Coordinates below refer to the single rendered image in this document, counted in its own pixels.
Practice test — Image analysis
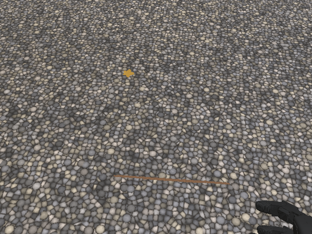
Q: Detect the right robot hand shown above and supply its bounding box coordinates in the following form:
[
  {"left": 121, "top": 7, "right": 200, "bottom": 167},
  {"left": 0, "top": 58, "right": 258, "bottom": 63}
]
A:
[{"left": 250, "top": 200, "right": 312, "bottom": 234}]

